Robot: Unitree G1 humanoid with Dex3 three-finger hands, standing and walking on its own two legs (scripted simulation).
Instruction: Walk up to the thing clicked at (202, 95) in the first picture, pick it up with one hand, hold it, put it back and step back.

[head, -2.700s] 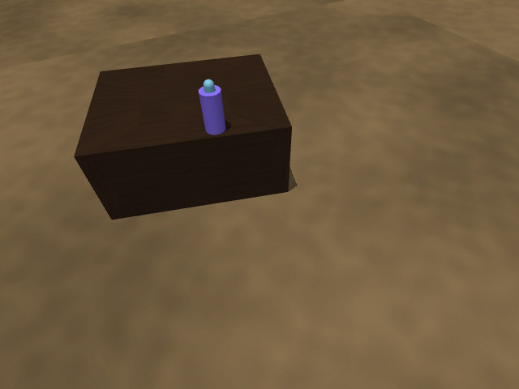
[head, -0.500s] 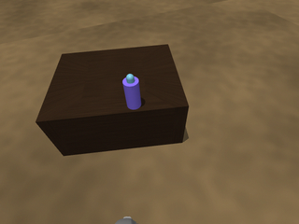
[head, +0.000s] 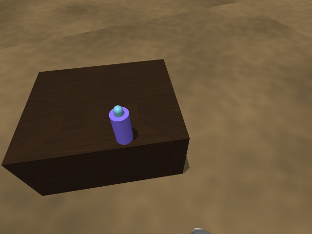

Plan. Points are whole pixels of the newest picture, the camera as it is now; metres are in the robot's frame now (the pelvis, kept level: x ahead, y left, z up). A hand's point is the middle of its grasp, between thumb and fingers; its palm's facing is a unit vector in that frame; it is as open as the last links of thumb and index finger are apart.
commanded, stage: walk up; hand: left
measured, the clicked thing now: (121, 123) +0.64 +0.18 -0.23
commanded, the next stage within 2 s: stand in 1.96 s
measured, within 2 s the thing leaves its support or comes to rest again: neither
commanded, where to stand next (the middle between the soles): +0.28 -0.03 m, yaw +1 degrees
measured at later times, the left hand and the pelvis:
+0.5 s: hand out of the picture +0.16 +0.25 -0.15, palm faces +0.03 -0.93 -0.38, open 7.4 cm; pelvis +0.16 -0.03 -0.01, yaw +3 degrees
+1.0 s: hand (84, 207) +0.25 +0.24 -0.15, palm faces +0.02 -0.90 -0.43, open 7.4 cm; pelvis +0.19 -0.04 -0.01, yaw +2 degrees
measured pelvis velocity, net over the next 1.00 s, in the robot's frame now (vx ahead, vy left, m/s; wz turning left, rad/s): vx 0.19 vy -0.04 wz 0.04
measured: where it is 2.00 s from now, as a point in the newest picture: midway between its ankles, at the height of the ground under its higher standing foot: outside the picture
